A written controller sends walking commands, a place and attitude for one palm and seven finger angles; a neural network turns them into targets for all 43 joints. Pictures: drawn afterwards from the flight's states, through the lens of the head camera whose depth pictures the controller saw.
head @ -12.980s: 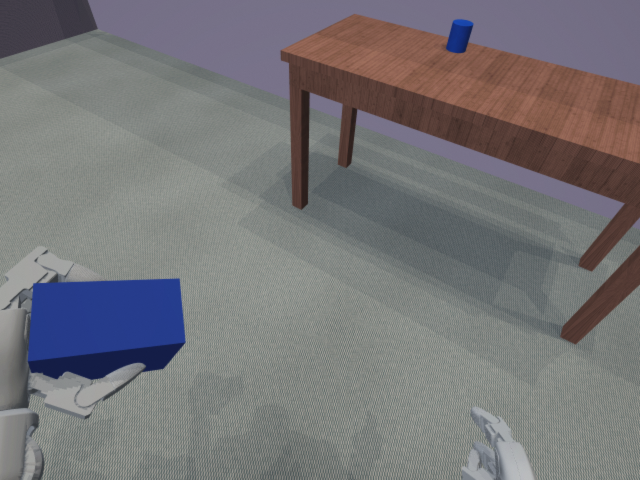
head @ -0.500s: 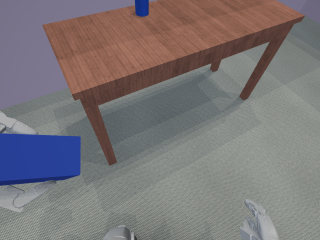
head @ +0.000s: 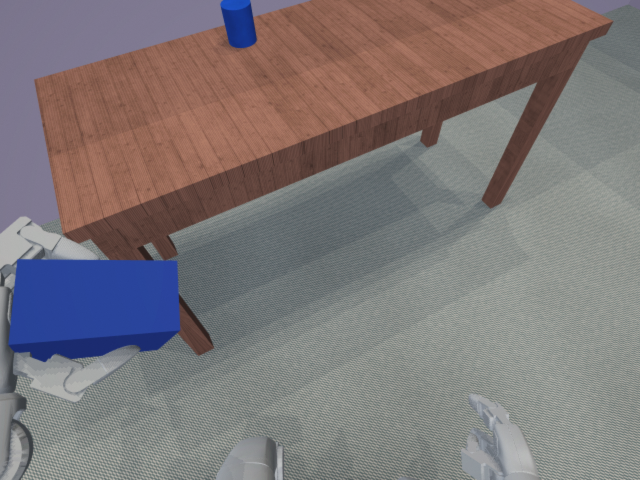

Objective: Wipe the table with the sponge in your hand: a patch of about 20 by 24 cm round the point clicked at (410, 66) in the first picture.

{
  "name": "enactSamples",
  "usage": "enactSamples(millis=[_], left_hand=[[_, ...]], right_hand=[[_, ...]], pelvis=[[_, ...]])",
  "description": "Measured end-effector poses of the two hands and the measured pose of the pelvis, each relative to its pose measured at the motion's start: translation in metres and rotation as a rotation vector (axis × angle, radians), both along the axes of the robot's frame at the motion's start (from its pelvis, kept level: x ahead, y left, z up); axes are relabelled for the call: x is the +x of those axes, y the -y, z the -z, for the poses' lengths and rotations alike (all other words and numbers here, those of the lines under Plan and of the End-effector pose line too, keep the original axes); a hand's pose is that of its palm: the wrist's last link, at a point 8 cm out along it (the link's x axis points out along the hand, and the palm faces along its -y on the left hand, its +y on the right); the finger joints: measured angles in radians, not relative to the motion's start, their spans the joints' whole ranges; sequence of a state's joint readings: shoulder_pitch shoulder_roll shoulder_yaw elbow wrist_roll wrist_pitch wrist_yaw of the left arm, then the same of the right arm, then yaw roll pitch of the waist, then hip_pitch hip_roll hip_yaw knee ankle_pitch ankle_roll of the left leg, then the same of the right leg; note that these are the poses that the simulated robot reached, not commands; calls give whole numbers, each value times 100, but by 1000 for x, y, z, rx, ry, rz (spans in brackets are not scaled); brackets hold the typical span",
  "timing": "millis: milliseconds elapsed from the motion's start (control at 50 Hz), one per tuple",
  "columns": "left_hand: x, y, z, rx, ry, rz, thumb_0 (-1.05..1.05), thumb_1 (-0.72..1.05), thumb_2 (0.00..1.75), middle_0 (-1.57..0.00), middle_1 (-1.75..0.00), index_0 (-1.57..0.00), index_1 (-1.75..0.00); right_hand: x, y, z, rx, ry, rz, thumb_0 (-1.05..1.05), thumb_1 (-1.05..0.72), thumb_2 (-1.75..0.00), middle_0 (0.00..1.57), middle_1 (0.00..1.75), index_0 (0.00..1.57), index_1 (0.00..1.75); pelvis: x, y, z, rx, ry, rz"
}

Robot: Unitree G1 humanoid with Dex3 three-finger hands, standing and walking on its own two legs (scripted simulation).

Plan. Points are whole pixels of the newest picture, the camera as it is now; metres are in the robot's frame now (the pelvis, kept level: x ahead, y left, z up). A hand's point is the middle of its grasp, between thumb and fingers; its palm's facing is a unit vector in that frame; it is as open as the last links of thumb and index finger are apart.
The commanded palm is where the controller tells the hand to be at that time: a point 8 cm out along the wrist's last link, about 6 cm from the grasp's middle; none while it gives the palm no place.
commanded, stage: take the last steps up to it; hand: left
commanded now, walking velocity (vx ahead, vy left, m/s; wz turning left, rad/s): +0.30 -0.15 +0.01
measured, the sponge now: (122, 311) +0.24 +0.20 +0.14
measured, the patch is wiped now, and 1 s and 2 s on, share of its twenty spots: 0.00 0.00 0.00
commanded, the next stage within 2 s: none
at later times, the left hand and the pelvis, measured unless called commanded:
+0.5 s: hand (245, 210) +0.34 +0.10 +0.18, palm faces +0.34 -0.78 -0.53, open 10.7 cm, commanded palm +0.28 +0.15 +0.19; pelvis +0.12 -0.13 -0.01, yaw -1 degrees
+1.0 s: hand (302, 143) +0.43 +0.05 +0.18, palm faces +0.45 -0.79 -0.41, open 10.7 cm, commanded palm +0.37 +0.09 +0.19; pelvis +0.22 -0.19 +0.00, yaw +3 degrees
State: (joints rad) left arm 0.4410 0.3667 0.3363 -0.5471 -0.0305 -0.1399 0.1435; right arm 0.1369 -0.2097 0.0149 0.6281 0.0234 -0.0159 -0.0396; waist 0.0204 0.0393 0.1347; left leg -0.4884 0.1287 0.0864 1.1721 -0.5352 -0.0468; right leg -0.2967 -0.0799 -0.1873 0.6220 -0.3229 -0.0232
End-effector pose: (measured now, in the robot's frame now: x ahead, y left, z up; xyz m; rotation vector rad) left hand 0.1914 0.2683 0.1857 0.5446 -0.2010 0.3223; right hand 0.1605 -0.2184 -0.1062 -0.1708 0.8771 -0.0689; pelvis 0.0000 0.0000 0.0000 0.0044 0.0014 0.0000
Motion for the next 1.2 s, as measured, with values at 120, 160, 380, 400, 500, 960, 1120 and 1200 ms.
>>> enactSamples(millis=[120, 160, 380, 400, 500, 960, 1120, 1200], left_hand=[[29, 18, -6, 14, 17, 45, 0, -53, 102, -65, -139, -65, -138], [38, 23, -8, 28, 69, 69, 0, -53, 102, -65, -139, -65, -138], [91, 74, -25, 33, 104, 71, 0, -53, 102, -65, -139, -65, -138], [93, 83, -25, 33, 90, 67, 0, -53, 102, -65, -139, -65, -138], [108, 130, -12, 81, 39, 35, 0, -53, 102, -65, -139, -65, -138], [188, 177, -8, -2, 151, -31, 0, -53, 102, -65, -139, -65, -138], [209, 200, -23, 36, 116, -58, 0, -53, 102, -65, -139, -65, -138], [211, 227, -25, 86, 106, -75, 0, -53, 102, -65, -139, -65, -138]], right_hand=[[29, 49, -26, -118, -3, 25, 2, -91, -90, 20, 30, 20, 30], [42, 60, -30, -155, 33, 36, 2, -91, -90, 20, 30, 20, 30], [92, 74, -43, -18, 130, 35, 1, -91, -90, 20, 30, 20, 30], [95, 77, -40, 0, 132, 33, 1, -91, -90, 20, 30, 20, 30], [114, 109, -9, 69, 115, 24, 1, -90, -90, 20, 30, 20, 30], [230, 214, -34, -111, 138, 30, 2, -91, -90, 20, 30, 19, 30], [257, 188, -28, 43, 156, -36, 1, -91, -90, 20, 30, 20, 30], [268, 197, -8, 93, 136, -66, 1, -90, -90, 20, 30, 20, 30]], pelvis=[[31, 20, -5, 4, -18, -5], [44, 23, 3, -3, -13, 4], [89, 78, -11, -26, -12, 34], [94, 85, -12, -28, -15, 32], [119, 130, 6, -8, -3, 16], [215, 190, 6, 43, 28, -33], [238, 216, -4, 10, 12, -51], [255, 238, 4, 9, 16, -64]])
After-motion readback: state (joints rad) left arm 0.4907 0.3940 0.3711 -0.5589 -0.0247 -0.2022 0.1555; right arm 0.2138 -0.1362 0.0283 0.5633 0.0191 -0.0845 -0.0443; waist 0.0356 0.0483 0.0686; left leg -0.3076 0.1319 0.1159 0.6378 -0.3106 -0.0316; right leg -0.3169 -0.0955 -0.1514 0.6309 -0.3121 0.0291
